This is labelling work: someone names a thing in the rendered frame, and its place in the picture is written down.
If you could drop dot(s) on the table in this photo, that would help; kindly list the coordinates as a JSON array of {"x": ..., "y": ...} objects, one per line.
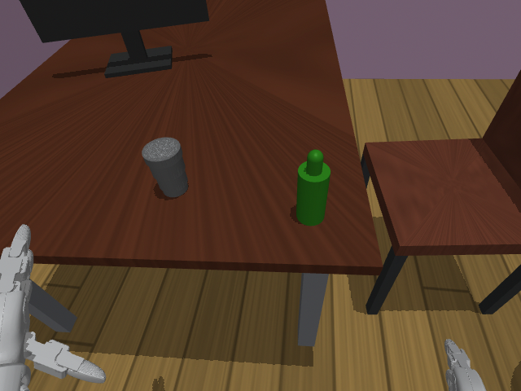
[{"x": 251, "y": 92}]

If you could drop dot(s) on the left robot arm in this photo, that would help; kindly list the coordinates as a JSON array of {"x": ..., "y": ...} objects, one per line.
[{"x": 14, "y": 377}]

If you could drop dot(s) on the left robot hand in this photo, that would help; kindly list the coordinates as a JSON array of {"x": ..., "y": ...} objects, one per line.
[{"x": 16, "y": 342}]

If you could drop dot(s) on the right robot hand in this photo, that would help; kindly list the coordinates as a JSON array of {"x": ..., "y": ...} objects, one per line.
[{"x": 460, "y": 376}]

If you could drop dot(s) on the chair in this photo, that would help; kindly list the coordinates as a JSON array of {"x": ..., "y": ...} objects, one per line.
[{"x": 451, "y": 197}]

